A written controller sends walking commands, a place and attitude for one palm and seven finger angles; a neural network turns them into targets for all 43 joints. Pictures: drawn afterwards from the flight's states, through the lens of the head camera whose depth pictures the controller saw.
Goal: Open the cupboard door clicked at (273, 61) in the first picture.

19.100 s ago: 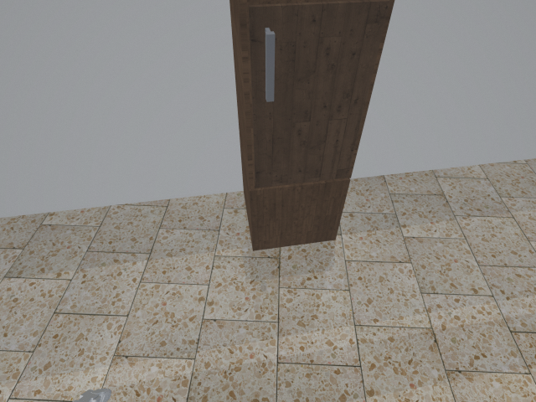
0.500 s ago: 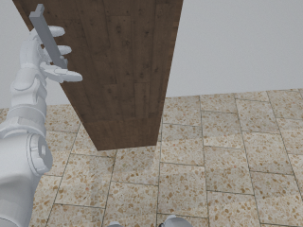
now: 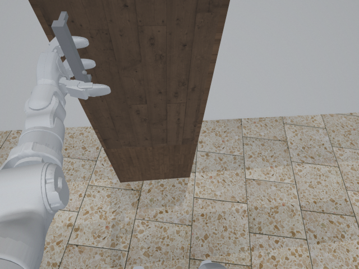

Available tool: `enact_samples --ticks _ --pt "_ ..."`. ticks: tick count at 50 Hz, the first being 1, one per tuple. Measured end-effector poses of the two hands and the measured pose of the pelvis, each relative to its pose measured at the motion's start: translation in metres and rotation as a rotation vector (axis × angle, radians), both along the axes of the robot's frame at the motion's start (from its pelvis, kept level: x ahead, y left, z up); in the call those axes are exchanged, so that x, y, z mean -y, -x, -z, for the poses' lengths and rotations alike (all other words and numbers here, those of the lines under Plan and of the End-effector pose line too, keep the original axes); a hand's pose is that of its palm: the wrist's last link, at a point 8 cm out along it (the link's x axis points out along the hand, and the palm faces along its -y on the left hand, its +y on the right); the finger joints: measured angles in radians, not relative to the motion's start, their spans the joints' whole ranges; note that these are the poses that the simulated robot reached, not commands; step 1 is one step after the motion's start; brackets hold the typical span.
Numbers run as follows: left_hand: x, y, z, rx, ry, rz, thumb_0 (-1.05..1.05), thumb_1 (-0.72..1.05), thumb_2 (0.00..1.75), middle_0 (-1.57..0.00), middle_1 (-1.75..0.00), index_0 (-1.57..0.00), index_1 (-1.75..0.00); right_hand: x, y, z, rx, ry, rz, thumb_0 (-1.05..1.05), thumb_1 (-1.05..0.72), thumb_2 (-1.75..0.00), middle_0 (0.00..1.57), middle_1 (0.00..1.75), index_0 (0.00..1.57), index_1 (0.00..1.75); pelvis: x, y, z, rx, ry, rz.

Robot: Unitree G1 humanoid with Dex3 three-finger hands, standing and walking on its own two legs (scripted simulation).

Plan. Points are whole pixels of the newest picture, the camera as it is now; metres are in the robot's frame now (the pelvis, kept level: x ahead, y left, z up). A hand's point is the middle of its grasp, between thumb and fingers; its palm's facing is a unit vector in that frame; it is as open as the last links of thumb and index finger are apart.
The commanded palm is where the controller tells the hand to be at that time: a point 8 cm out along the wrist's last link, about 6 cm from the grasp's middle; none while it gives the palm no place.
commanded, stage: close the thumb around the handle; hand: left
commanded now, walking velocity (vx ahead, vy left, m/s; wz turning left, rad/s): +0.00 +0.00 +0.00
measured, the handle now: (76, 57) +0.56 +0.19 +0.14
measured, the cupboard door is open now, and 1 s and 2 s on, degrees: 0 8 44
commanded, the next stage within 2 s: pull the door open along its arc in 0.50 s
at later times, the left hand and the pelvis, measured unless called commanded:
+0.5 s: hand (86, 71) +0.51 +0.16 +0.14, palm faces +0.00 -1.00 -0.01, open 5.4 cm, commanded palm +0.49 +0.21 +0.14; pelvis +0.00 +0.00 +0.00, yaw +0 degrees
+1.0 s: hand (87, 86) +0.47 +0.16 +0.14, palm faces -0.02 -1.00 +0.01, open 5.6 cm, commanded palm +0.41 +0.20 +0.14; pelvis +0.01 +0.00 +0.01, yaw -2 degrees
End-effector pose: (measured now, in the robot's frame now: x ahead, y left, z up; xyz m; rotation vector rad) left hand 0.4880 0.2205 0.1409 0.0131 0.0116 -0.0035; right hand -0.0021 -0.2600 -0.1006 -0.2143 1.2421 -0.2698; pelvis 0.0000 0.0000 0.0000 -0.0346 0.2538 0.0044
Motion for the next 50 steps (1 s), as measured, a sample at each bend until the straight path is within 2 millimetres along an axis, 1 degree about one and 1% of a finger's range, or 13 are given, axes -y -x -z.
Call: enact_samples --ticks 7,13,18,23,35,40,45,50 --pt "-0.001 -0.004 0.004 -0.005 0.008 -0.006 -0.01 -0.01 0.51 -0.35 -1.26 -0.36 -1.28 -0.003 0.000 0.001 -0.012 0.001 -0.007 0.01 -0.90 -0.90 0.21 0.30 0.21 0.30 -0.002 0.000 0.001 -0.007 0.001 -0.004" --pt "-0.003 -0.004 0.004 -0.001 0.003 -0.008 -0.01 0.31 0.65 -0.37 -1.29 -0.38 -1.31 -0.003 0.005 0.001 -0.027 0.003 -0.001 0.01 -0.90 -0.90 0.21 0.30 0.21 0.30 -0.002 -0.001 0.002 -0.012 0.002 -0.004" --pt "0.000 -0.004 0.002 0.004 0.008 -0.002 0.00 0.58 0.76 -0.38 -1.31 -0.39 -1.33 -0.002 0.010 0.001 -0.035 0.002 0.007 0.01 -0.90 -0.90 0.21 0.30 0.21 0.30 -0.002 -0.001 0.001 -0.007 0.003 -0.002" --pt "0.003 -0.003 0.000 0.003 0.007 -0.002 0.00 0.76 0.84 -0.39 -1.33 -0.39 -1.34 -0.001 0.012 0.001 -0.033 0.000 0.014 0.01 -0.90 -0.90 0.21 0.30 0.21 0.30 -0.001 -0.001 0.001 -0.003 0.003 0.001" --pt "0.004 -0.003 -0.001 -0.001 0.008 -0.007 0.00 0.77 0.84 -0.38 -1.34 -0.38 -1.35 0.003 0.013 0.000 -0.025 0.001 0.017 0.01 -0.90 -0.90 0.21 0.30 0.21 0.30 0.003 0.002 0.000 -0.003 -0.001 0.005" --pt "0.004 0.002 0.000 0.012 0.015 -0.003 0.00 0.77 0.83 -0.38 -1.35 -0.38 -1.35 0.005 0.010 -0.002 -0.013 0.002 0.023 0.01 -0.90 -0.90 0.21 0.30 0.21 0.30 0.003 -0.001 -0.001 -0.001 -0.004 0.015" --pt "0.006 0.015 0.002 0.029 0.023 0.007 0.00 0.77 0.80 -0.37 -1.35 -0.38 -1.35 0.005 -0.004 -0.004 0.027 -0.008 0.027 0.01 -0.91 -0.90 0.21 0.30 0.21 0.30 0.002 -0.007 -0.004 0.017 -0.006 0.025" --pt "0.011 0.040 0.003 0.047 0.028 0.021 0.00 0.75 0.78 -0.37 -1.35 -0.37 -1.35 0.002 -0.034 -0.006 0.114 -0.031 0.017 0.01 -0.91 -0.90 0.20 0.30 0.20 0.30 0.001 -0.013 -0.008 0.049 -0.007 0.030"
